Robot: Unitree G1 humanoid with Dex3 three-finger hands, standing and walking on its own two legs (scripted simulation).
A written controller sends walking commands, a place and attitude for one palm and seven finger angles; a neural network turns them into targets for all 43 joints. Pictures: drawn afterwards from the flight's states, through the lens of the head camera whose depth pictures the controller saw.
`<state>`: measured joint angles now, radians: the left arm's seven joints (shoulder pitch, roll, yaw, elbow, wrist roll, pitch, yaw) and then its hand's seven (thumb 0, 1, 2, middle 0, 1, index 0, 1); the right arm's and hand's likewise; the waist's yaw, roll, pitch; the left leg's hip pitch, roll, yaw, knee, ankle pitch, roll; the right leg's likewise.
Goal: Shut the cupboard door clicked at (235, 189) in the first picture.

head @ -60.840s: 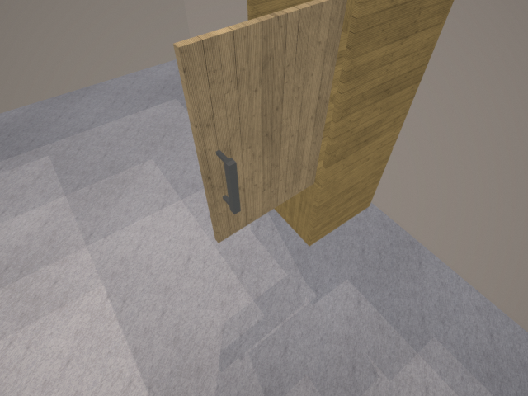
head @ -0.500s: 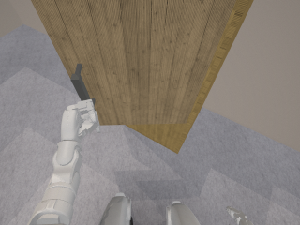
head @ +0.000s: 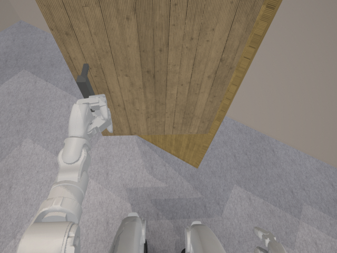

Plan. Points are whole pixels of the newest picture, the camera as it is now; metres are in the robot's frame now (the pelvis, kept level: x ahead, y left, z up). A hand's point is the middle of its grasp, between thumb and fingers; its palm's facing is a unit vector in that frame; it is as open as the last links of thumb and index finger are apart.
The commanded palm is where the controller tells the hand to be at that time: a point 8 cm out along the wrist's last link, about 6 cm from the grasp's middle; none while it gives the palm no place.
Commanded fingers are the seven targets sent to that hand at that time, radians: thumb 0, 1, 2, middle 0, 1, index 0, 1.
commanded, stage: push the door shut along its arc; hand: left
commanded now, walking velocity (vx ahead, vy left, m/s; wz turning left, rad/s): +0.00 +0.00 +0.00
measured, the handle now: (93, 96) +0.49 +0.20 +0.04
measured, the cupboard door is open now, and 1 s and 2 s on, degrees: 33 19 1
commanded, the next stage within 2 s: pull the fist back off the door in 1.58 s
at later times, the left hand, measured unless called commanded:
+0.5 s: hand (113, 100) +0.47 +0.15 +0.04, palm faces -0.17 -0.98 -0.03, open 3.1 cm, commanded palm +0.47 +0.18 +0.04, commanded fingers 0.00 0.90 0.90 -1.30 -1.50 -1.30 -1.50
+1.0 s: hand (134, 81) +0.54 +0.10 +0.05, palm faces -0.30 -0.95 -0.04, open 3.1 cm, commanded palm +0.54 +0.14 +0.04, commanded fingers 0.00 0.90 0.90 -1.30 -1.50 -1.30 -1.50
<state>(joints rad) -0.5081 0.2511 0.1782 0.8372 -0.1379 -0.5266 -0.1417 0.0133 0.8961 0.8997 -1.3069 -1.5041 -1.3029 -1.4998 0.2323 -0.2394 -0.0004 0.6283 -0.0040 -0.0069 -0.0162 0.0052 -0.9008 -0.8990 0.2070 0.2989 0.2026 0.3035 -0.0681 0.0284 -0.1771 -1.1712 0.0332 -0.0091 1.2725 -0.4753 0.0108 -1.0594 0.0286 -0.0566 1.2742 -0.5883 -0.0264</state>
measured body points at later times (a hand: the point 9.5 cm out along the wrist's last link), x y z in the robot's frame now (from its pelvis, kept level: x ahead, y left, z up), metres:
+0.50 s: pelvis +0.00 +0.01 -0.01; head +0.12 +0.03 +0.42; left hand +0.48 +0.20 +0.04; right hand +0.04 -0.26 -0.13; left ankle +0.06 +0.11 -0.62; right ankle +0.01 -0.11 -0.62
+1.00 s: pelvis -0.01 +0.01 -0.03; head +0.15 +0.03 +0.39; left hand +0.55 +0.15 +0.05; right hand -0.01 -0.26 -0.14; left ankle +0.06 +0.11 -0.62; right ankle +0.01 -0.11 -0.62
